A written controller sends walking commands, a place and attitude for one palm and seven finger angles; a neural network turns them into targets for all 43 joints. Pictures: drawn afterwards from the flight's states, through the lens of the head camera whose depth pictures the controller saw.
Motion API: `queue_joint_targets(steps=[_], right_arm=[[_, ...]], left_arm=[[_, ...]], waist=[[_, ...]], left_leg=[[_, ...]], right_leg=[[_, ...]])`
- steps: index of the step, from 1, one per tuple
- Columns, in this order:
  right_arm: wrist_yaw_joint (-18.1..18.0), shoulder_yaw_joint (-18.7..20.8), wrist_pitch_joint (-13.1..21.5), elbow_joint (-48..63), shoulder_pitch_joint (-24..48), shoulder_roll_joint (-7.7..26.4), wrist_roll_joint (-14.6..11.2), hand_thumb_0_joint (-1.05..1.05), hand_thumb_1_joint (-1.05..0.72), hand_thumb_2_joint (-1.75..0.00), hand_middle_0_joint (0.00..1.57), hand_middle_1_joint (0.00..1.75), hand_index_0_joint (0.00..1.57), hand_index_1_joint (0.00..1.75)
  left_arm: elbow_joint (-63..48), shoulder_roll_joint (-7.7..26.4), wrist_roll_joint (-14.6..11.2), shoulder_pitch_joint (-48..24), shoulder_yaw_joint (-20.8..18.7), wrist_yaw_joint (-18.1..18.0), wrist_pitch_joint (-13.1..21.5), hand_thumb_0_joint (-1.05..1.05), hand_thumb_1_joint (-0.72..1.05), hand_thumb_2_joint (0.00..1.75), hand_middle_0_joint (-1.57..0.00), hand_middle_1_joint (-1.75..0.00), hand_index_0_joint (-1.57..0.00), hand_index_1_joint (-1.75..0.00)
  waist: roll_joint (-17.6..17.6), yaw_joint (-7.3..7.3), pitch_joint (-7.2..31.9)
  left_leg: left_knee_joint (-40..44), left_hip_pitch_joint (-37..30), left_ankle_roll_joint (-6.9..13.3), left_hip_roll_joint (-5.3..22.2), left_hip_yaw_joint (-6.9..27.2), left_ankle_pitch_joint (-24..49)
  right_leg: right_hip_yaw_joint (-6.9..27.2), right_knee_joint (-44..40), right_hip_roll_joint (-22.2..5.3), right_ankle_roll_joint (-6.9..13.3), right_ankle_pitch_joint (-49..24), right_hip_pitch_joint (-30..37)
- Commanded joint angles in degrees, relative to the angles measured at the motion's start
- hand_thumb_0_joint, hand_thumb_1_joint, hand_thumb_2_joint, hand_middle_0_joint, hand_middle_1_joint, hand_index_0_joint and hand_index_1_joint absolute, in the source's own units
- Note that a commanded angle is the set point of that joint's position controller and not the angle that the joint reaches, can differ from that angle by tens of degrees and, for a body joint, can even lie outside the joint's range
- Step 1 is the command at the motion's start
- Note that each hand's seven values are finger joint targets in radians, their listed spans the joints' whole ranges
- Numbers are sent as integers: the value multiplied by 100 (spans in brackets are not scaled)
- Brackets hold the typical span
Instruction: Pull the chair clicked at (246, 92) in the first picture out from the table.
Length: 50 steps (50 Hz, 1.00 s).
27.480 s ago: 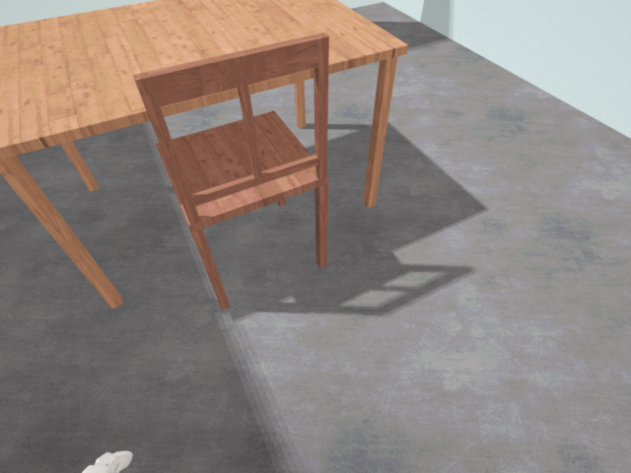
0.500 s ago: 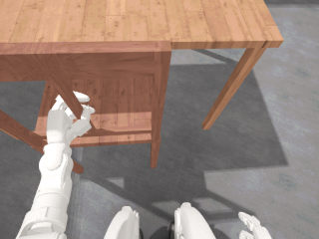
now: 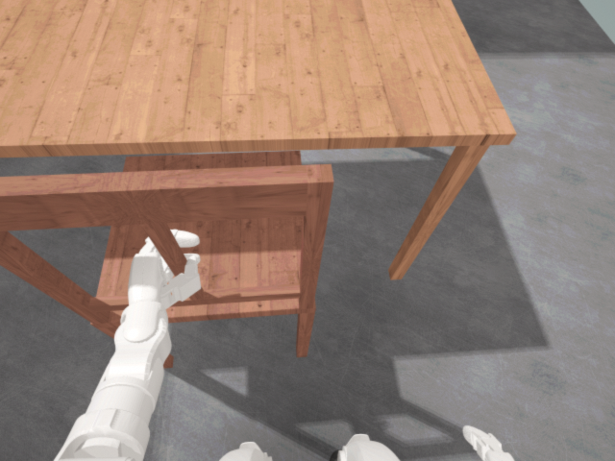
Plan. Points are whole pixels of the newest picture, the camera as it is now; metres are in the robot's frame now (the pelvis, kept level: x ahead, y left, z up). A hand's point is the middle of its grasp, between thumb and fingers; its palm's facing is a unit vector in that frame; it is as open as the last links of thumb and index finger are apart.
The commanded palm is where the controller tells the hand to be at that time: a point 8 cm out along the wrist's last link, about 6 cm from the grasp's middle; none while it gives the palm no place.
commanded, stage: step backward, pulling the chair out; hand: left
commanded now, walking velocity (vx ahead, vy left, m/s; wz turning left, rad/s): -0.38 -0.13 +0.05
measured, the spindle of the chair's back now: (177, 263) +0.39 +0.19 -0.06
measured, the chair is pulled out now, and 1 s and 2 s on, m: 0.05 0.19 0.29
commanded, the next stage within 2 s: none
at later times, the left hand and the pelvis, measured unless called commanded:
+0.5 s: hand (224, 322) +0.30 +0.11 -0.04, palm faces +0.03 -0.99 -0.16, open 5.1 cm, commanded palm +0.28 +0.16 -0.04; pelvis -0.05 -0.02 +0.02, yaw +0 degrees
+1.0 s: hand (231, 381) +0.22 +0.09 -0.04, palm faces -0.05 -0.98 -0.18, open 5.3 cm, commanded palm +0.22 +0.14 -0.04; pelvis -0.12 -0.02 +0.02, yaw +0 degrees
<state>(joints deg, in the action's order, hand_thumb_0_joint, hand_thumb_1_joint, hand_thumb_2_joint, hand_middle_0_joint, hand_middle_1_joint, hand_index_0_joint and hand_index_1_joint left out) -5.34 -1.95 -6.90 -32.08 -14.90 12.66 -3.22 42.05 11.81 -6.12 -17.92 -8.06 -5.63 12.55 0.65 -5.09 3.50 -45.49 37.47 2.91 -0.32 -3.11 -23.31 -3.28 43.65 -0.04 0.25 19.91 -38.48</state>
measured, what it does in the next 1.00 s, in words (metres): shifts its weight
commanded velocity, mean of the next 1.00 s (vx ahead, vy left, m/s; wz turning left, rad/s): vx -0.38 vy -0.01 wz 0.06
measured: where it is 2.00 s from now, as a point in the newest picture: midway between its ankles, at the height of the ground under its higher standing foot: outside the picture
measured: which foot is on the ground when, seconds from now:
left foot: down 0.00-1.00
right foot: down 0.00-1.00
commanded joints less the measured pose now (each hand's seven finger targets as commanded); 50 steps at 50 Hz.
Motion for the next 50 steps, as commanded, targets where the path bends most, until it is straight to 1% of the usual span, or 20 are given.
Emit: queue_joint_targets(steps=[1, 5, 8, 11, 13, 17, 21, 26, 29, 32, 33, 35, 37, 39, 41, 43, 44, 46, 49, 50], right_arm=[[-175, 405, 100, 185, -472, 950, 91, 0, -90, -90, 20, 30, 20, 30], [-90, 440, 69, 86, -376, 883, 186, 0, -90, -90, 20, 30, 20, 30], [-38, 452, 79, 103, -267, 863, 238, 0, -90, -90, 20, 30, 20, 30], [-14, 468, 111, 98, -228, 887, 273, 0, -90, -90, 20, 30, 20, 30], [2, 480, 126, 97, -215, 872, 276, 0, -90, -90, 20, 30, 20, 30], [-66, 509, 179, 55, -166, 904, 214, 0, -90, -90, 20, 30, 20, 30], [-154, 531, 277, -103, -250, 918, 112, 0, -90, -90, 20, 30, 20, 30], [-171, 501, 394, -254, -121, 964, 27, 0, -90, -90, 20, 30, 20, 30], [-147, 444, 436, -270, 58, 946, -36, 0, -90, -90, 20, 30, 20, 30], [-176, 410, 545, -385, 18, 976, -26, 0, -90, -90, 20, 30, 20, 30], [-194, 405, 577, -400, -3, 1011, -22, 0, -90, -90, 20, 30, 20, 30], [-239, 364, 629, -288, 135, 1015, -9, 0, -90, -90, 20, 30, 20, 30], [-214, 329, 632, -161, 316, 974, -60, 0, -90, -90, 20, 30, 20, 30], [-225, 276, 684, -66, 431, 925, 25, 0, -90, -90, 20, 30, 20, 30], [-265, 322, 702, -143, 326, 922, 96, 0, -90, -90, 20, 30, 20, 30], [-230, 341, 788, -272, 96, 891, 140, 0, -90, -90, 20, 30, 20, 30], [-221, 348, 843, -304, 52, 896, 143, 0, -90, -90, 20, 30, 20, 30], [-222, 379, 928, -365, 52, 932, 168, 0, -90, -90, 20, 30, 20, 30], [-199, 411, 932, -387, 271, 924, 176, 0, -90, -90, 20, 30, 20, 30], [-201, 416, 947, -378, 240, 887, 179, 0, -90, -90, 20, 30, 20, 30]], left_arm=[[-495, 1156, 528, -1693, 166, -117, 132, 0, 90, 90, -50, -145, -50, -145], [-110, 871, 563, -1675, 370, -33, 277, 0, 90, 90, -50, -145, -50, -145], [-118, 811, 568, -1606, 402, 4, 371, 0, 90, 90, -50, -145, -50, -145], [-103, 845, 571, -1516, 363, 29, 411, 0, 90, 90, -50, -145, -50, -145], [-130, 790, 565, -1380, 360, 47, 431, 0, 90, 90, -50, -145, -50, -145], [-53, 881, 529, -1504, 321, 38, 465, 0, 90, 90, -50, -145, -50, -145], [186, 1012, 499, -1662, 381, -23, 466, 0, 90, 90, -50, -145, -50, -145], [502, 1072, 480, -1867, 495, -120, 416, 0, 90, 90, -50, -145, -50, -145], [590, 807, 456, -1986, 719, -130, 325, 0, 90, 90, -50, -145, -50, -145], [594, 650, 461, -2007, 847, -143, 279, 0, 90, 90, -50, -145, -50, -145], [560, 544, 458, -2010, 946, -139, 282, 0, 90, 90, -50, -145, -50, -145], [420, 398, 447, -2103, 1101, -117, 337, 0, 90, 90, -50, -145, -50, -145], [363, 258, 357, -2182, 1256, -88, 311, 0, 90, 90, -50, -145, -50, -145], [151, 125, 343, -2463, 1322, -67, 283, 0, 90, 90, -50, -145, -50, -145], [109, 304, 336, -2506, 1125, -89, 290, 0, 90, 90, -50, -145, -50, -145], [279, 248, 399, -2426, 1144, -75, 302, 0, 90, 90, -50, -145, -50, -145], [338, 200, 421, -2465, 1177, -58, 309, 0, 90, 90, -50, -145, -50, -145], [427, 290, 485, -2485, 1119, -34, 330, 0, 90, 90, -50, -145, -50, -145], [478, 358, 513, -2514, 1035, -54, 329, 0, 90, 90, -50, -145, -50, -145], [461, 473, 507, -2414, 921, -78, 357, 0, 90, 90, -50, -145, -50, -145]], waist=[[815, 66, 2061], [1435, 132, 1920], [1642, 196, 1866], [1520, 231, 1806], [1163, 223, 1859], [621, 201, 1838], [254, 143, 2034], [-5, 160, 1712], [-495, 243, 1374], [-481, 149, 1334], [-453, 108, 1369], [57, 180, 1268], [553, 295, 1139], [1051, 325, 875], [935, 327, 1017], [546, 273, 1143], [271, 251, 1156], [280, 236, 1066], [557, 330, 856], [302, 355, 889]], left_leg=[[908, -1974, -96, 940, 920, 4400], [1185, -2786, -49, 1236, 1200, 5247], [1332, -3085, -76, 1328, 1262, 5509], [1399, -3147, -68, 1412, 1269, 5653], [1354, -3159, -58, 1437, 1188, 5625], [1388, -2480, -101, 1309, 993, 4252], [1141, -2138, -289, 845, 633, 2641], [858, -1913, -352, 332, 474, 587], [653, -1663, -316, 220, 551, -76], [1214, -2055, -270, 270, 607, 443], [1599, -2223, -213, 379, 694, 963], [2173, -2129, -35, 792, 1026, 1498], [2764, -1705, 217, 1263, 1400, 500], [3188, -1292, 354, 1559, 1877, -545], [2831, -1784, 431, 1689, 1887, 617], [2293, -2316, 404, 1596, 1530, 1763], [2133, -2306, 345, 1511, 1393, 1901], [2028, -2172, 189, 1311, 1214, 1800], [2167, -1313, 83, 1246, 1119, 279], [1981, -1283, 50, 1110, 1039, -1]], right_leg=[[528, -443, -546, -35, -3316, 1629], [480, -583, -360, 15, -1511, 1376], [458, -638, -300, 64, -1081, 1411], [466, -683, -281, 80, -1197, 1561], [491, -829, -300, 80, -1558, 1747], [650, -1030, -459, 136, -2786, 2323], [1057, -1301, -942, 280, -3767, 2617], [1645, -2189, -1518, 335, -2672, 2547], [1650, -2608, -1688, 291, -1765, 2551], [1212, -2531, -1474, 292, -1625, 2404], [966, -2364, -1239, 173, -1478, 2315], [562, -1818, -614, -74, -1023, 2243], [490, -1089, -334, -17, 79, 2297], [486, -260, -203, 97, 364, 2174], [531, -131, -223, 92, 183, 1968], [540, -658, -209, 57, -153, 2028], [550, -927, -217, 43, -570, 2202], [646, -1150, -302, 66, -1061, 2337], [760, -981, -402, 168, 4, 2326], [960, -1255, -522, 204, 159, 2316]])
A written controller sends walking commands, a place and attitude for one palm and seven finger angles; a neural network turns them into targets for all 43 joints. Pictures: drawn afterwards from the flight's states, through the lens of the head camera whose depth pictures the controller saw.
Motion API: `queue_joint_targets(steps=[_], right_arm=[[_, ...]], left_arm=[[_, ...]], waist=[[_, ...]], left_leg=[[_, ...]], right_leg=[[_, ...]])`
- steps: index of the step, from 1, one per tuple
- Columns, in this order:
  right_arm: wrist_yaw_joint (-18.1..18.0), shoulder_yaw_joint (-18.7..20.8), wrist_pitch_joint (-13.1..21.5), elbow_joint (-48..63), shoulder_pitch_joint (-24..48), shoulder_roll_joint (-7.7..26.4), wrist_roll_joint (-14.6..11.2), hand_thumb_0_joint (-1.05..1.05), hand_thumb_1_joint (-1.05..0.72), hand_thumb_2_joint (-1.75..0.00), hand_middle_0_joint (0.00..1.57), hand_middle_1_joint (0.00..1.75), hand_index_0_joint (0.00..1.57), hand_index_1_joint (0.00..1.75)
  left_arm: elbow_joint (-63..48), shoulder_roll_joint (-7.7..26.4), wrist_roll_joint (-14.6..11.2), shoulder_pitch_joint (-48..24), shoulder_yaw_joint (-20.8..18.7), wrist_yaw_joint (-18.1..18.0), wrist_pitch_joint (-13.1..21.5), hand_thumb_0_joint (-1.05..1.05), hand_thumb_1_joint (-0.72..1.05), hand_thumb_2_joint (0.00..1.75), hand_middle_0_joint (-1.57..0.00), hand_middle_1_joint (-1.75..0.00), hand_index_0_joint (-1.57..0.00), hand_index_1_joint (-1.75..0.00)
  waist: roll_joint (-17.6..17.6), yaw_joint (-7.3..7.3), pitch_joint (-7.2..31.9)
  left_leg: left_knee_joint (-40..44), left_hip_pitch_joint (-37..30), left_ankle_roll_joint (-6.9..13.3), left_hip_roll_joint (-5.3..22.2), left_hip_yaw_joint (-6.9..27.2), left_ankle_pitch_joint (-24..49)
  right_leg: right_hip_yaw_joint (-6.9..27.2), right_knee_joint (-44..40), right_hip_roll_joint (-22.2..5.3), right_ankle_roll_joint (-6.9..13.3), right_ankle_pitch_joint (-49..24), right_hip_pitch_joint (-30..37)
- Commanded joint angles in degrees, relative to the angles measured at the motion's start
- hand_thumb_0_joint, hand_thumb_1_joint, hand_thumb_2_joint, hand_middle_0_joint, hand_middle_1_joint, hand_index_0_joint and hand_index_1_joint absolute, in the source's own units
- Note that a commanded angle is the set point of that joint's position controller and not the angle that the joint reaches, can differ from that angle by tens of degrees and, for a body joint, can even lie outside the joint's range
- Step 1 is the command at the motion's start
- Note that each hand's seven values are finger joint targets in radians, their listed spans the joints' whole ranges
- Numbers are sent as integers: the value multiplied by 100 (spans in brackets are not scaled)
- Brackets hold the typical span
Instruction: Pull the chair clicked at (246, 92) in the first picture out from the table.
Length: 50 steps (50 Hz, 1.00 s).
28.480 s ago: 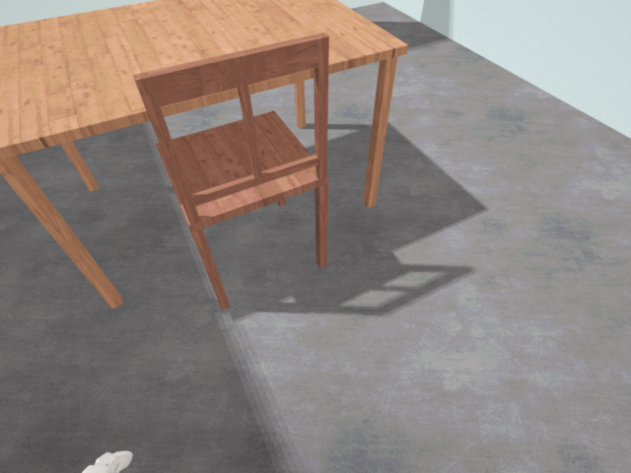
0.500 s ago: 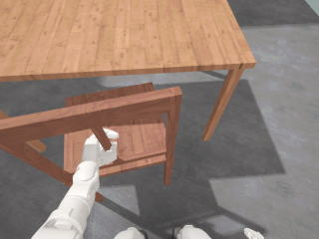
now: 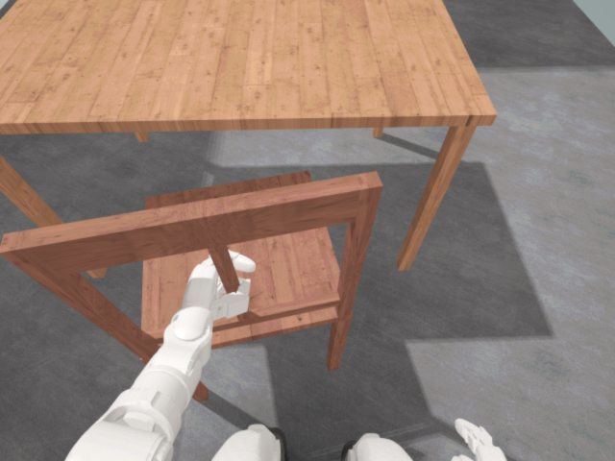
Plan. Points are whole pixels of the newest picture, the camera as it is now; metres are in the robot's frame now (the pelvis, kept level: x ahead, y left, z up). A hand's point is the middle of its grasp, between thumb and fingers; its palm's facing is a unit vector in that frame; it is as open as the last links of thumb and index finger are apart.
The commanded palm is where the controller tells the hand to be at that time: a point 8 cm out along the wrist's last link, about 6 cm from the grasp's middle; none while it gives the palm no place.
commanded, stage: step backward, pulling the chair out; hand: left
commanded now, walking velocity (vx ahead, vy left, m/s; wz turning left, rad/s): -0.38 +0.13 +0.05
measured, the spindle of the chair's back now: (231, 284) +0.37 +0.14 -0.07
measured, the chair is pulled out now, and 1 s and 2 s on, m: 0.19 0.29 0.43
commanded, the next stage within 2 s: none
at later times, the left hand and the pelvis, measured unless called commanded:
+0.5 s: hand (229, 325) +0.30 +0.13 -0.06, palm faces -0.10 -0.98 -0.19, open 5.3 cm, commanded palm +0.28 +0.17 -0.06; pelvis -0.05 +0.02 +0.00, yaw +1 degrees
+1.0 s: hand (219, 363) +0.24 +0.13 -0.06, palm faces -0.05 -0.98 -0.21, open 5.4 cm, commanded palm +0.22 +0.18 -0.06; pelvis -0.11 +0.02 +0.00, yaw +0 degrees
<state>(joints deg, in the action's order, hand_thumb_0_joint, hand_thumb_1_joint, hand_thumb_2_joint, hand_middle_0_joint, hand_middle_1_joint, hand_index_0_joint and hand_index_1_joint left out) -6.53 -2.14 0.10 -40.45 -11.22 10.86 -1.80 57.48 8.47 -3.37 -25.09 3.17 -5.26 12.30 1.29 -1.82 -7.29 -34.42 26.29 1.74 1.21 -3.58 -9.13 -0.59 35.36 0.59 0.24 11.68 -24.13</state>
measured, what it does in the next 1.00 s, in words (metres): walks backwards: left foot, then right foot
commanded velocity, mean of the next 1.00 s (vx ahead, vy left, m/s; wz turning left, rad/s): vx -0.38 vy -0.04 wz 0.03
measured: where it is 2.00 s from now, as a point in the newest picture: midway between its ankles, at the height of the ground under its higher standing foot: outside the picture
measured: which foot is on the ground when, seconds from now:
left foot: down 0.00-0.06, up 0.08-0.28, down 0.30-1.00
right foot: down 0.00-0.78, up 0.80-0.86, down 0.88-1.00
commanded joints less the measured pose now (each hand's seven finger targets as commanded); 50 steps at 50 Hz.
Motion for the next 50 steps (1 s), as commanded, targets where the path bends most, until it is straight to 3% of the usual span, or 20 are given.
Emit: queue_joint_targets(steps=[1, 3, 4, 7, 12, 14, 16, 17, 20, 27, 30, 34, 36, 38, 39, 42, 44, 46, 48, 50], right_arm=[[-91, 463, 262, 473, -182, 1088, 26, 0, -90, -90, 20, 30, 20, 30], [-61, 470, 273, 349, -290, 995, -9, 0, -90, -90, 20, 30, 20, 30], [-25, 480, 259, 312, -142, 1012, 12, 0, -90, -90, 20, 30, 20, 30], [18, 385, 296, 320, -8, 943, 33, 0, -90, -90, 20, 30, 20, 30], [-56, 331, 191, 213, -185, 1026, 34, 0, -90, -90, 20, 30, 20, 30], [-104, 403, 142, 271, -268, 1106, 43, 0, -90, -90, 20, 30, 20, 30], [-101, 564, 20, 567, -231, 1244, 72, 0, -90, -90, 20, 30, 20, 30], [-5, 586, -34, 563, -393, 1152, 46, 0, -90, -90, 20, 30, 20, 30], [26, 554, -109, 803, -32, 981, 155, 0, -90, -90, 20, 30, 20, 30], [8, 600, -126, 706, -222, 968, 123, 0, -90, -90, 20, 30, 20, 30], [-13, 555, -55, 486, -389, 839, 85, 0, -90, -90, 20, 30, 20, 30], [-6, 425, 67, 321, -403, 839, 99, 0, -90, -90, 20, 30, 20, 30], [-53, 395, 79, 307, -367, 952, 89, 0, -90, -90, 20, 30, 20, 30], [-81, 455, 38, 612, -38, 1111, 145, 0, -90, -90, 20, 30, 20, 30], [-40, 469, 16, 729, 139, 1013, 164, 0, -90, -90, 20, 30, 20, 30], [-1, 541, 24, 592, -143, 992, 102, 0, -90, -90, 20, 30, 20, 30], [27, 634, 110, 439, -412, 997, 114, 0, -90, -90, 20, 30, 20, 30], [10, 626, 132, 253, -463, 1021, 166, 0, -90, -90, 20, 30, 20, 30], [-32, 683, 107, 222, -483, 1019, 114, 0, -90, -90, 20, 30, 20, 30], [-41, 612, 79, 354, -303, 934, 88, 0, -90, -90, 20, 30, 20, 30]], left_arm=[[-1066, 992, 240, -1595, -302, -138, 404, 0, 90, 90, -50, -145, -50, -145], [-955, 1092, 254, -1544, -342, -198, 427, 0, 90, 90, -50, -145, -50, -145], [-859, 1060, 274, -1535, -349, -215, 381, 0, 90, 90, -50, -145, -50, -145], [-974, 1057, 296, -1501, -476, -176, 234, 0, 90, 90, -50, -145, -50, -145], [-1125, 857, 257, -1329, -408, -165, 41, 0, 90, 90, -50, -145, -50, -145], [-1427, 629, 234, -1367, -158, -110, -26, 0, 90, 90, -50, -145, -50, -145], [-1687, 385, 246, -1361, 8, -47, -30, 0, 90, 90, -50, -145, -50, -145], [-1741, 221, 257, -1344, 80, 23, -17, 0, 90, 90, -50, -145, -50, -145], [-2358, 248, 393, -1542, 111, 60, 163, 0, 90, 90, -50, -145, -50, -145], [-2171, 735, 407, -1070, -277, -25, 235, 0, 90, 90, -50, -145, -50, -145], [-1710, 998, 445, -1195, -434, -45, 289, 0, 90, 90, -50, -145, -50, -145], [-1304, 947, 522, -1309, -491, -88, 263, 0, 90, 90, -50, -145, -50, -145], [-1371, 895, 429, -1301, -390, -86, 286, 0, 90, 90, -50, -145, -50, -145], [-1657, 621, 441, -1207, -244, -73, 351, 0, 90, 90, -50, -145, -50, -145], [-1761, 582, 426, -1257, -220, -69, 342, 0, 90, 90, -50, -145, -50, -145], [-1857, 570, 390, -1590, -185, -66, 300, 0, 90, 90, -50, -145, -50, -145], [-1578, 560, 451, -1700, -155, -61, 384, 0, 90, 90, -50, -145, -50, -145], [-1346, 701, 525, -1771, -105, -43, 418, 0, 90, 90, -50, -145, -50, -145], [-1221, 1042, 482, -1590, -449, -105, 493, 0, 90, 90, -50, -145, -50, -145], [-1229, 1057, 455, -1420, -467, -70, 525, 0, 90, 90, -50, -145, -50, -145]], waist=[[9, 12, 2003], [-1018, -31, 2162], [-1035, 85, 2204], [-957, 98, 2352], [-946, -26, 2457], [-632, -93, 2631], [111, -44, 2612], [-121, -66, 2861], [997, -109, 2617], [-89, -133, 2432], [-1241, -109, 2426], [-1385, -81, 2519], [-747, -142, 2511], [1243, -29, 2157], [1431, 91, 1902], [484, -7, 1922], [-95, -153, 2242], [42, -213, 2156], [-324, -219, 2882], [-671, -135, 2916]], left_leg=[[502, -153, 67, 693, 944, -1644], [-1034, -683, -302, -21, 472, -1620], [-1896, -506, -355, -146, 669, -1772], [-2202, 120, -351, -44, 1127, -2133], [188, -550, -407, -25, 646, -1348], [1346, -1040, -297, 405, 709, 541], [774, -1523, -13, 1098, 1135, 2762], [750, -1765, -58, 1106, 745, 2638], [785, -1014, -152, 1089, 633, 2094], [222, -511, -328, 649, 305, -153], [-744, -759, -372, -50, 79, -2035], [-455, -903, -289, -2, 332, -1869], [946, -1119, -177, 237, 492, -1194], [1582, -159, 204, 1155, 1347, -352], [1647, 439, 351, 1478, 1433, -292], [759, -174, 311, 1376, 1181, 1071], [107, -837, -122, 951, 830, 1562], [-3, -955, -356, 672, 615, 981], [-255, -1158, -407, 495, 461, 693], [-510, -888, -395, 229, 455, -963]], right_leg=[[1124, -813, -852, 334, 1121, 779], [2201, -1998, -1938, 738, 1455, 229], [2330, -2130, -2281, 961, 947, 389], [1886, -1428, -2436, 1116, -1670, 1423], [797, -812, -1728, 492, -3058, 1979], [404, -200, -1295, 140, -2986, 1985], [32, 118, -588, -118, -2575, 1405], [12, -20, -495, -126, -2166, 1482], [-69, 415, -592, -41, -2008, 1653], [445, -293, -1003, 179, -2109, 1456], [984, -1699, -1521, 291, -504, 888], [698, -1822, -1510, 268, -45, 1011], [260, -1281, -1075, -18, -70, 1034], [-189, 406, -352, -198, 216, 1159], [-126, 939, -285, -114, 506, 1393], [36, 334, -315, -53, -511, 1493], [395, -499, -747, 145, -2432, 1560], [606, -626, -1118, 327, -2969, 1293], [676, -693, -1246, 339, -3495, 1705], [842, -1056, -1525, 370, -2892, 1753]])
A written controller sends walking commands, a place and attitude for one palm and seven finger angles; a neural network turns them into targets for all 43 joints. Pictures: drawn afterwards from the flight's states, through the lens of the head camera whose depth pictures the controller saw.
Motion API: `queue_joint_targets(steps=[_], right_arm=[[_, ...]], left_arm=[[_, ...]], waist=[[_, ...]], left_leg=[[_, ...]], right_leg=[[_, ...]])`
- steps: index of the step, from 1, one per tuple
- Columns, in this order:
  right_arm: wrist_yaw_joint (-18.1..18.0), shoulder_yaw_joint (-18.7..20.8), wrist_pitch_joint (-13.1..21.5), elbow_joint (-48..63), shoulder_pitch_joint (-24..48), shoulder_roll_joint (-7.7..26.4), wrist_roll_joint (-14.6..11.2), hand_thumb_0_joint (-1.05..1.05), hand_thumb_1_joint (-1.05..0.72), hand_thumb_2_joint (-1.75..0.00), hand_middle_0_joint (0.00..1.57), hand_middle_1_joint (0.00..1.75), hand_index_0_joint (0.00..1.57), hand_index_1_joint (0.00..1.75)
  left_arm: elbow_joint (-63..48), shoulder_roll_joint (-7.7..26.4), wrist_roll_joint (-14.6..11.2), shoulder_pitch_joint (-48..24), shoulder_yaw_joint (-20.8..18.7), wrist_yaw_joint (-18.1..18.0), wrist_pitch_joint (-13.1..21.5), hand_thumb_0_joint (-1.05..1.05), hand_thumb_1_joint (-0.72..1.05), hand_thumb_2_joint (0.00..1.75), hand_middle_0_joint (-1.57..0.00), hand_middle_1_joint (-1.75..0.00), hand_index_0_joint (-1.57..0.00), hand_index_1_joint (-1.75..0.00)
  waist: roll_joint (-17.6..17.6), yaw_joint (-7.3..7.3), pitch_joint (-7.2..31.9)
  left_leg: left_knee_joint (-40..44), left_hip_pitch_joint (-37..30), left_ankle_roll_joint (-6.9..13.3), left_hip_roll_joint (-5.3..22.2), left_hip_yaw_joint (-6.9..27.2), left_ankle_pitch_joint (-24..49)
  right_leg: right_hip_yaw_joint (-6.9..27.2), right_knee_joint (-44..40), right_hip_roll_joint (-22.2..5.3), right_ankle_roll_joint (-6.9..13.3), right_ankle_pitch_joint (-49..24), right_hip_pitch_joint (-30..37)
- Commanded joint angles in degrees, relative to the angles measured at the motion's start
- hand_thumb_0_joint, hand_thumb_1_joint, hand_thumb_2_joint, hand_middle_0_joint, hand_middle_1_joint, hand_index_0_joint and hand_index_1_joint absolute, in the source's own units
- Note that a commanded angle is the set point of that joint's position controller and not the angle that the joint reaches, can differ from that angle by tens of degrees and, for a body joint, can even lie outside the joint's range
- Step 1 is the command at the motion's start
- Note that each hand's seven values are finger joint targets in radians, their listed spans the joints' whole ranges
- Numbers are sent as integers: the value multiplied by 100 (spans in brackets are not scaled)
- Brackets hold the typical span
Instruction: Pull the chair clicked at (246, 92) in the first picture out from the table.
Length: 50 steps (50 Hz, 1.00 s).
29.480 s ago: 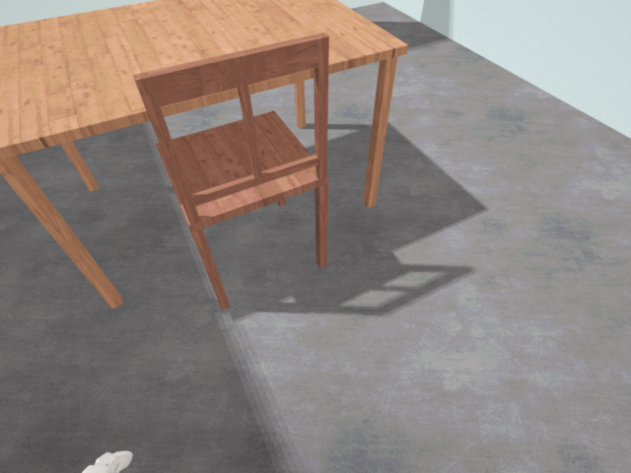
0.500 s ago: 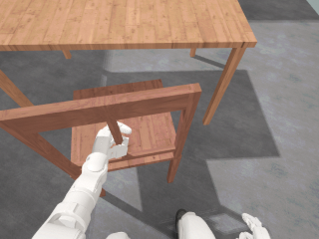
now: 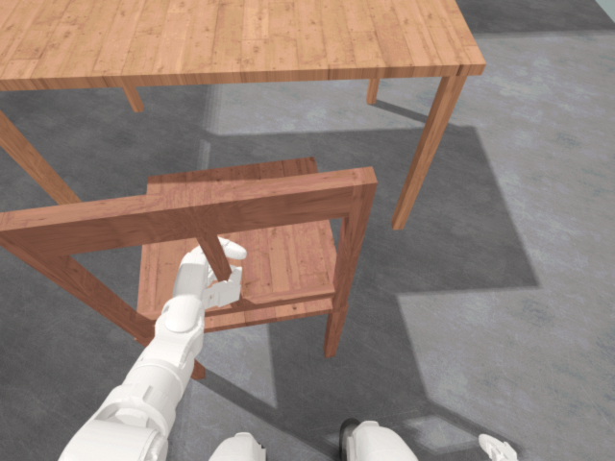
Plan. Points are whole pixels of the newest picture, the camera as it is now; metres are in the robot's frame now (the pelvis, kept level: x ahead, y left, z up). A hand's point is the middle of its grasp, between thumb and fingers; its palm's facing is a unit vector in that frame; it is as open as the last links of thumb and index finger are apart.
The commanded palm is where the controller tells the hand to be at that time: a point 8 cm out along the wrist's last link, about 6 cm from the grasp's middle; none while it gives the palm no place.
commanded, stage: step backward, pulling the chair out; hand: left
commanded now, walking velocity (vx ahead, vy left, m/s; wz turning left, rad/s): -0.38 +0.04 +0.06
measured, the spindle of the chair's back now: (223, 272) +0.38 +0.14 -0.08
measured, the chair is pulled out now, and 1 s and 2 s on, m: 0.29 0.43 0.59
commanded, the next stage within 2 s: stop walking, hand still on the chair in 1.22 s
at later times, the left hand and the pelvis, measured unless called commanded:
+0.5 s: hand (225, 333) +0.28 +0.12 -0.06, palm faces -0.04 -0.98 -0.20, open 5.4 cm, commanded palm +0.27 +0.17 -0.05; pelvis -0.07 +0.01 +0.00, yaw +0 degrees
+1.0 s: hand (231, 389) +0.21 +0.10 -0.06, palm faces +0.02 -0.98 -0.21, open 5.4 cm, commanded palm +0.18 +0.16 -0.06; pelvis -0.15 -0.03 +0.01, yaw -2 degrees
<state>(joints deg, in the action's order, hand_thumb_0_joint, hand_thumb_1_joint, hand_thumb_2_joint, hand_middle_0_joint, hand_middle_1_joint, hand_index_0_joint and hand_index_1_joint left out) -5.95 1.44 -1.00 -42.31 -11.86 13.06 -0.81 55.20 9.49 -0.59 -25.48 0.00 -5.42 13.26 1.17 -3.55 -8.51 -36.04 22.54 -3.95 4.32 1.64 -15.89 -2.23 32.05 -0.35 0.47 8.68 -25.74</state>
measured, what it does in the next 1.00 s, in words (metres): walks backwards: left foot, then right foot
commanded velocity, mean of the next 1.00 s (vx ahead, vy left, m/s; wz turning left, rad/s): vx -0.38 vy -0.03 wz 0.05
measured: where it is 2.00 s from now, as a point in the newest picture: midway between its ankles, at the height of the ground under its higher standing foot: outside the picture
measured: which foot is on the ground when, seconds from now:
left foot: down 0.00-0.38, up 0.40-0.52, down 0.54-0.88, up 0.90-1.00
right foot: down 0.00-0.58, up 0.60-0.78, down 0.80-1.00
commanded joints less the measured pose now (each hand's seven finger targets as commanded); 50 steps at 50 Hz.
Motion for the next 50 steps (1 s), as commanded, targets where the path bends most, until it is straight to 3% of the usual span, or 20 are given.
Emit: queue_joint_targets(steps=[1, 5, 7, 9, 14, 18, 20, 24, 26, 28, 29, 31, 36, 39, 41, 42, 43, 44, 47, 50], right_arm=[[-98, 243, 189, 532, -213, 766, -46, 0, -90, -90, 20, 30, 20, 30], [-95, 117, 186, 789, -12, 756, 2, 0, -90, -90, 20, 30, 20, 30], [-89, 136, 161, 918, 141, 889, 25, 0, -90, -90, 20, 30, 20, 30], [-35, 117, 139, 1033, 308, 766, 47, 0, -90, -90, 20, 30, 20, 30], [1, 234, 244, 689, -156, 764, 71, 0, -90, -90, 20, 30, 20, 30], [-68, 272, 266, 564, -185, 699, -13, 0, -90, -90, 20, 30, 20, 30], [-83, 207, 267, 567, 114, 680, -13, 0, -90, -90, 20, 30, 20, 30], [-91, 32, 308, 518, 70, 677, -1, 0, -90, -90, 20, 30, 20, 30], [-159, 17, 323, 468, -8, 819, 3, 0, -90, -90, 20, 30, 20, 30], [-142, 113, 242, 669, 44, 952, 46, 0, -90, -90, 20, 30, 20, 30], [-44, 126, 192, 667, -17, 816, 51, 0, -90, -90, 20, 30, 20, 30], [19, 114, 218, 672, 110, 711, 220, 0, -90, -90, 20, 30, 20, 30], [179, 246, 341, 397, -395, 824, 153, 0, -90, -90, 20, 30, 20, 30], [215, 251, 305, 384, -323, 817, 161, 0, -90, -90, 20, 30, 20, 30], [197, 239, 247, 449, -206, 823, 127, 0, -90, -90, 20, 30, 20, 30], [152, 221, 201, 524, -231, 782, 79, 0, -90, -90, 20, 30, 20, 30], [55, 279, 201, 621, -111, 754, -1, 0, -90, -90, 20, 30, 20, 30], [3, 239, 219, 767, 201, 736, -41, 0, -90, -90, 20, 30, 20, 30], [20, 61, 221, 831, 542, 663, -18, 0, -90, -90, 20, 30, 20, 30], [-41, -33, 210, 749, 456, 685, -4, 0, -90, -90, 20, 30, 20, 30]], left_arm=[[-911, 955, 110, -1129, -128, -50, 368, 0, 90, 90, -50, -145, -50, -145], [-1290, 812, 101, -828, -109, -66, 368, 0, 90, 90, -50, -145, -50, -145], [-1595, 679, 67, -846, -1, -75, 380, 0, 90, 90, -50, -145, -50, -145], [-1877, 555, 65, -1064, 98, -41, 359, 0, 90, 90, -50, -145, -50, -145], [-1631, 648, 169, -1465, 119, -7, 375, 0, 90, 90, -50, -145, -50, -145], [-1356, 1139, 142, -1484, -168, -80, 438, 0, 90, 90, -50, -145, -50, -145], [-1128, 1192, 162, -1414, -238, -91, 394, 0, 90, 90, -50, -145, -50, -145], [-1007, 961, 105, -1111, -241, -94, 222, 0, 90, 90, -50, -145, -50, -145], [-1055, 854, 39, -1126, -105, -87, 177, 0, 90, 90, -50, -145, -50, -145], [-1358, 553, 42, -1344, 100, -41, 202, 0, 90, 90, -50, -145, -50, -145], [-1392, 387, 0, -1429, 200, 12, 208, 0, 90, 90, -50, -145, -50, -145], [-1930, 454, 100, -1871, 190, 30, 257, 0, 90, 90, -50, -145, -50, -145], [-1417, 576, 160, -1696, 47, 2, 321, 0, 90, 90, -50, -145, -50, -145], [-1377, 727, 249, -1577, -78, 45, 463, 0, 90, 90, -50, -145, -50, -145], [-1231, 1049, 293, -1206, -332, 59, 508, 0, 90, 90, -50, -145, -50, -145], [-1309, 1177, 239, -1174, -394, 32, 521, 0, 90, 90, -50, -145, -50, -145], [-1296, 1519, 144, -1055, -730, -3, 529, 0, 90, 90, -50, -145, -50, -145], [-1316, 1537, 119, -927, -784, 14, 471, 0, 90, 90, -50, -145, -50, -145], [-1424, 1472, 86, -640, -788, -8, 236, 0, 90, 90, -50, -145, -50, -145], [-1468, 1309, 55, -599, -717, -89, 53, 0, 90, 90, -50, -145, -50, -145]], waist=[[-573, 94, 2915], [-451, 85, 2485], [901, 118, 2303], [1284, 191, 2120], [607, 34, 2348], [-659, 3, 2748], [-820, 194, 2631], [-1022, 188, 2480], [-698, 110, 2251], [493, 146, 2263], [560, 166, 2486], [1807, 122, 2454], [947, 0, 2535], [1208, -8, 2734], [928, 55, 2839], [426, 7, 3079], [-709, 43, 3307], [-1043, 173, 3212], [-378, 339, 2758], [-666, 288, 2697]], left_leg=[[-300, -444, 204, -105, -6, -622], [818, -668, 415, 144, 205, 104], [1640, -61, 780, 920, 876, 732], [1744, 573, 1020, 1298, 1083, 549], [555, -579, 666, 850, 457, 2200], [-388, -802, 221, -25, -215, 203], [-1356, -231, 223, -292, 67, -1020], [-368, -349, 269, -148, 279, -772], [1161, -769, 379, 118, 289, 389], [1336, -736, 908, 1195, 1329, 2950], [1304, -969, 1031, 1407, 1254, 3376], [1343, -1244, 1174, 1558, 1359, 3830], [298, -3124, 1019, 1458, 1081, 6316], [128, -2989, 852, 1247, 827, 5908], [-110, -2138, 601, 949, 431, 4979], [-194, -1536, 387, 648, 13, 4047], [-615, -642, 177, 249, -238, 1801], [-1125, 27, 131, -128, -120, -397], [-1775, 510, 177, -208, 459, -1195], [-1014, 326, 132, -252, 325, -1008]], right_leg=[[1028, -865, -1495, 421, -2043, 1828], [447, -901, -878, 19, 272, 1049], [116, 361, -187, -145, 644, 1353], [184, 982, -100, -45, 1071, 1609], [469, -168, -393, -5, -1062, 1519], [1336, -1117, -1339, 308, -1071, 1270], [1553, -1418, -1781, 529, -697, 1327], [889, -930, -1518, 463, -1203, 1557], [433, -491, -1010, 129, -1012, 1448], [163, 668, -210, -176, -598, 1232], [271, 850, -177, -111, 316, 1217], [303, 1462, -196, -30, 1684, 687], [221, -62, -79, 50, 888, 360], [213, -838, -105, 58, -84, 947], [340, -932, -443, 100, -2190, 1822], [506, -754, -731, 168, -3831, 2650], [785, -426, -1135, 299, -5406, 3485], [1045, -327, -1643, 415, -6323, 3567], [1183, -394, -2135, 738, -4974, 2954], [875, -334, -1901, 646, -5094, 3143]])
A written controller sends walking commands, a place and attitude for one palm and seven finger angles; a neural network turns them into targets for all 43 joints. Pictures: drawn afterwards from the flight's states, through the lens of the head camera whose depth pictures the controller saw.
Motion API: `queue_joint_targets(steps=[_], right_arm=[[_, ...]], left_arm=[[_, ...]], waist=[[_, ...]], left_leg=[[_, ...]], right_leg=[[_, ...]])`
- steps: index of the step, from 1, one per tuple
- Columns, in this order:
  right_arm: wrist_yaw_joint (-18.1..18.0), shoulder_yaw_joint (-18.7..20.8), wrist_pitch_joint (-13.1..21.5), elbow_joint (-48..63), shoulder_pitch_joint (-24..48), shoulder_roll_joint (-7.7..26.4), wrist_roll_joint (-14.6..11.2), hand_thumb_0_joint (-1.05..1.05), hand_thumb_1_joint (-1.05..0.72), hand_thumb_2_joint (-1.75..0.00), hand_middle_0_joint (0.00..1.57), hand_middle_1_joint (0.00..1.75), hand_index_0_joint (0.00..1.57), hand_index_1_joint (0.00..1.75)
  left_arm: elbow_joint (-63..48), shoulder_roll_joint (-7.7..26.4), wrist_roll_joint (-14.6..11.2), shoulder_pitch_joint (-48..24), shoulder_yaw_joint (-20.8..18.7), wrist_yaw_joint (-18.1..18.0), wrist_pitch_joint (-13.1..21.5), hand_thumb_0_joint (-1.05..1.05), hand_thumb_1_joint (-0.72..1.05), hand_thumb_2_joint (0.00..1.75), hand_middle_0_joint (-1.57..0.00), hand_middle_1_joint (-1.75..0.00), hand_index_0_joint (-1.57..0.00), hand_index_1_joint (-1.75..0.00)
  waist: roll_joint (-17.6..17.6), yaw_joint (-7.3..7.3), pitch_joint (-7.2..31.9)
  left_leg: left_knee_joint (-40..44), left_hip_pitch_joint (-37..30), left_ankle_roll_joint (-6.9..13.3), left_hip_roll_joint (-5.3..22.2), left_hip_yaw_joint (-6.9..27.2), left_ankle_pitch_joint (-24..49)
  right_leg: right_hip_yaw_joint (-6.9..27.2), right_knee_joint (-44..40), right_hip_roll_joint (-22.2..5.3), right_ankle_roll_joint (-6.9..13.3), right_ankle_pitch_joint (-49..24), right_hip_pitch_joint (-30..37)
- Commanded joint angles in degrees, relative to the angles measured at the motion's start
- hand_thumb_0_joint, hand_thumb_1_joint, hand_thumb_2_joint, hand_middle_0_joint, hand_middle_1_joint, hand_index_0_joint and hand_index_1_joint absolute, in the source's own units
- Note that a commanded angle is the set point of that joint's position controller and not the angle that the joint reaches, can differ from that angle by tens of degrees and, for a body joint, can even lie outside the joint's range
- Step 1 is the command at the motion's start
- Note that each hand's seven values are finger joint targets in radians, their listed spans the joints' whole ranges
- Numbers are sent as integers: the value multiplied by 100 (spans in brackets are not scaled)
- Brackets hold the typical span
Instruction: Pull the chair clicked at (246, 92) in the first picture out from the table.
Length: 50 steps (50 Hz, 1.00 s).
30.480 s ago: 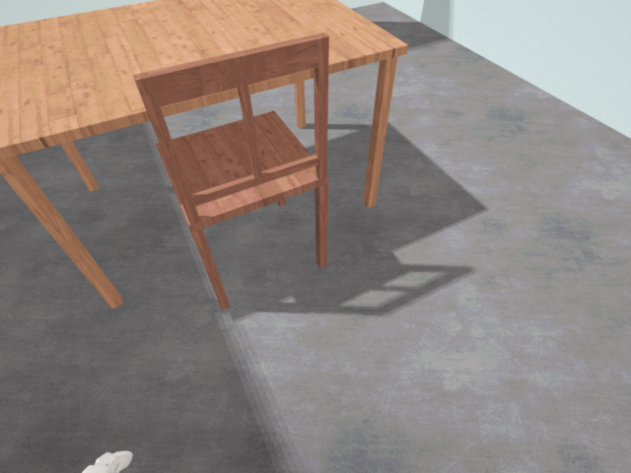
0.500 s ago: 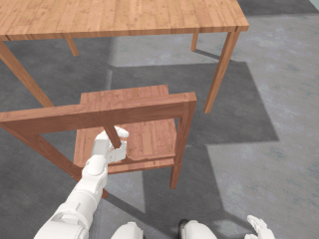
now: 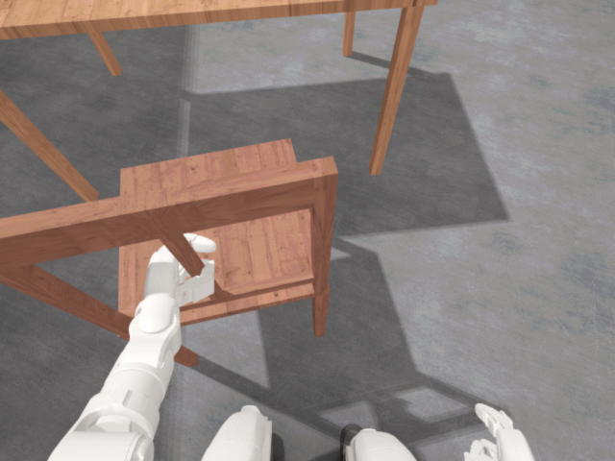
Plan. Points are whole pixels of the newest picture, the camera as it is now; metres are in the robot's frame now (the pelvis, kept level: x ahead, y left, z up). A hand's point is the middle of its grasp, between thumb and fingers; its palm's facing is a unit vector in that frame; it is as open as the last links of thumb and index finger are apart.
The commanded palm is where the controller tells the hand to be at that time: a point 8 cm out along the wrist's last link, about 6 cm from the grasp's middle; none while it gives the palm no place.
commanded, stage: step backward, pulling the chair out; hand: left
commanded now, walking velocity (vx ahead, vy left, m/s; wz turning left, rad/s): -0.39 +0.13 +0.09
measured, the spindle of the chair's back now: (196, 268) +0.38 +0.17 -0.09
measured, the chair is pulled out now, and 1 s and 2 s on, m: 0.43 0.59 0.59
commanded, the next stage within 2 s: stop walking, hand still on the chair in 0.22 s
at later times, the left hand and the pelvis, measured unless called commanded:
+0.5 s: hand (203, 368) +0.23 +0.14 -0.07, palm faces +0.03 -0.98 -0.19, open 5.4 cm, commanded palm +0.21 +0.19 -0.05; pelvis -0.09 +0.00 -0.01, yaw +1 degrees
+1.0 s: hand (200, 397) +0.19 +0.14 -0.07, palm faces -0.05 -0.98 -0.18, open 5.4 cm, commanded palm +0.18 +0.19 -0.05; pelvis -0.07 +0.02 +0.00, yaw +0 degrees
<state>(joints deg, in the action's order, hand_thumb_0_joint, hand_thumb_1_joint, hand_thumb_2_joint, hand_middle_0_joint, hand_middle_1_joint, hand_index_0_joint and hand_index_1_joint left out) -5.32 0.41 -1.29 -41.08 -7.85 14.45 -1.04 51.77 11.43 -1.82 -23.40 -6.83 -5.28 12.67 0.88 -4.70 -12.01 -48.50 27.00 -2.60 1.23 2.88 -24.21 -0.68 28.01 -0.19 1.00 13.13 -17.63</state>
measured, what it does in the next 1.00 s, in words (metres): steps on the spot: left foot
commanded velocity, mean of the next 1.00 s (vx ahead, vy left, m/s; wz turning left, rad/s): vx -0.02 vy -0.01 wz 0.01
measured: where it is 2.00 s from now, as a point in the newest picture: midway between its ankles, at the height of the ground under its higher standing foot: outside the picture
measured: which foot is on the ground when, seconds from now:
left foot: up 0.00-0.12, down 0.14-1.00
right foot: down 0.00-1.00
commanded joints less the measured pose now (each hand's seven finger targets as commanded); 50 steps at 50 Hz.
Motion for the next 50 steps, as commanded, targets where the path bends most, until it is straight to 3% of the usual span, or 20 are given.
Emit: queue_joint_targets(steps=[1, 5, 7, 8, 9, 11, 12, 14, 16, 17, 18, 19, 20, 22, 26, 30, 36, 40, 41, 50], right_arm=[[-128, 71, 209, 620, 42, 603, -10, 0, -90, -90, 20, 30, 20, 30], [-260, 161, 88, 654, -261, 770, -36, 0, -90, -90, 20, 30, 20, 30], [-241, 227, -24, 780, -353, 932, -37, 0, -90, -90, 20, 30, 20, 30], [-168, 253, -93, 825, -423, 909, -27, 0, -90, -90, 20, 30, 20, 30], [-98, 232, -105, 853, -436, 800, -19, 0, -90, -90, 20, 30, 20, 30], [-45, 190, -54, 823, -270, 670, 128, 0, -90, -90, 20, 30, 20, 30], [-10, 201, -36, 795, -330, 665, 141, 0, -90, -90, 20, 30, 20, 30], [50, 229, 16, 747, -494, 717, 83, 0, -90, -90, 20, 30, 20, 30], [45, 243, 42, 679, -645, 785, 9, 0, -90, -90, 20, 30, 20, 30], [50, 216, 51, 919, -528, 694, -35, 0, -90, -90, 20, 30, 20, 30], [-11, 146, 69, 959, -394, 587, -46, 0, -90, -90, 20, 30, 20, 30], [-56, 115, 83, 912, -332, 544, -53, 0, -90, -90, 20, 30, 20, 30], [-85, 146, 81, 864, -382, 568, -78, 0, -90, -90, 20, 30, 20, 30], [-120, 97, 103, 856, -288, 529, -91, 0, -90, -90, 20, 30, 20, 30], [-159, 32, 161, 757, -185, 493, -51, 0, -90, -90, 20, 30, 20, 30], [-155, 0, 189, 757, -175, 421, -17, 0, -90, -90, 20, 30, 20, 30], [-194, -21, 289, 709, -184, 406, -31, 0, -90, -90, 20, 30, 20, 30], [-167, -3, 369, 747, -176, 430, -8, 0, -90, -90, 20, 30, 20, 30], [-175, 10, 394, 706, -215, 472, -15, 0, -90, -90, 20, 30, 20, 30], [-140, 10, 443, 758, -152, 447, 40, 0, -90, -90, 20, 30, 20, 30]], left_arm=[[-1143, 1176, 155, -800, -40, -121, 29, 0, 90, 90, -50, -145, -50, -145], [-1297, 691, 48, -998, 498, -82, -219, 0, 90, 90, -50, -145, -50, -145], [-1406, 421, -14, -1097, 798, -51, -311, 0, 90, 90, -50, -145, -50, -145], [-1426, 201, -9, -1196, 935, 1, -302, 0, 90, 90, -50, -145, -50, -145], [-1524, 77, -5, -1316, 1014, 46, -276, 0, 90, 90, -50, -145, -50, -145], [-1789, 135, 59, -1712, 1019, 90, -235, 0, 90, 90, -50, -145, -50, -145], [-1676, 116, 85, -1699, 1002, 65, -236, 0, 90, 90, -50, -145, -50, -145], [-1354, 111, 78, -1590, 963, 44, -219, 0, 90, 90, -50, -145, -50, -145], [-1056, 353, 85, -1611, 819, 48, -201, 0, 90, 90, -50, -145, -50, -145], [-2039, 532, 72, -1697, 768, 63, -119, 0, 90, 90, -50, -145, -50, -145], [-1842, 529, 87, -1499, 761, 51, -136, 0, 90, 90, -50, -145, -50, -145], [-1593, 554, 94, -1397, 745, 46, -176, 0, 90, 90, -50, -145, -50, -145], [-1533, 715, 48, -1176, 555, -11, -274, 0, 90, 90, -50, -145, -50, -145], [-1508, 814, 19, -967, 450, -48, -379, 0, 90, 90, -50, -145, -50, -145], [-1481, 737, 43, -809, 500, -59, -373, 0, 90, 90, -50, -145, -50, -145], [-1392, 484, 72, -632, 641, -29, -302, 0, 90, 90, -50, -145, -50, -145], [-1553, 216, 63, -126, 895, 19, -241, 0, 90, 90, -50, -145, -50, -145], [-1733, 144, 102, 126, 928, 14, -218, 0, 90, 90, -50, -145, -50, -145], [-1815, 234, 104, 176, 927, 8, -222, 0, 90, 90, -50, -145, -50, -145], [-2142, 186, 145, 515, 971, 0, -303, 0, 90, 90, -50, -145, -50, -145]], waist=[[-744, 382, 2961], [-837, 262, 3044], [146, 269, 2958], [443, 279, 2945], [644, 265, 2938], [1824, 269, 2830], [1879, 289, 2715], [1423, 335, 2667], [687, 313, 2727], [395, 328, 2905], [21, 286, 2831], [-190, 262, 2721], [-688, 257, 2944], [-604, 282, 2939], [-126, 303, 2261], [-450, 333, 1948], [40, 334, 1703], [77, 411, 1918], [305, 390, 1959], [-101, 393, 2282]], left_leg=[[522, -235, 2, 66, 150, -13], [2098, -1189, 71, 357, -11, 1559], [2572, -1960, 459, 1127, 571, 4326], [2420, -2160, 639, 1399, 639, 4867], [2366, -2291, 737, 1507, 602, 4872], [2530, -2265, 843, 1636, 707, 5066], [2468, -2218, 920, 1702, 696, 5016], [2014, -2363, 872, 1648, 577, 5209], [1577, -2352, 646, 1408, 365, 4780], [1523, -2068, 467, 1160, 225, 3865], [1563, -1688, 272, 848, -18, 2795], [1653, -1533, 166, 617, -160, 1805], [1569, -1633, 136, 486, -236, 1599], [1754, -1717, 183, 357, -245, 1130], [2230, -1821, 358, 393, -175, 744], [2227, -1701, 395, 301, -172, 520], [2695, -1718, 497, 540, 118, 987], [2677, -1798, 475, 608, 100, 1770], [2689, -1810, 462, 596, 77, 1930], [2499, -2143, 372, 579, -90, 2468]], right_leg=[[643, 58, -1886, 543, -5516, 2329], [461, 220, -1522, 297, -4769, 2083], [56, 451, -746, -129, -2759, 1232], [35, 628, -439, -180, -1598, 909], [14, 673, -290, -177, -647, 699], [-77, 1121, -279, -113, 729, 318], [-57, 1193, -229, -81, 1056, 210], [-18, 606, -255, -26, 465, 329], [77, -158, -365, -39, -1157, 805], [256, -365, -576, -16, -2058, 1263], [421, -385, -860, 62, -2371, 1414], [509, -416, -1050, 119, -1958, 1177], [701, -440, -1133, 212, -1948, 1290], [676, -553, -1102, 154, -1234, 1154], [514, -930, -803, -67, 1108, 403], [595, -1119, -828, -31, 1710, 201], [213, -750, -524, -82, 833, 205], [206, -517, -477, -68, -141, 535], [160, -493, -476, -80, -267, 598], [252, -463, -551, -47, -1183, 793]])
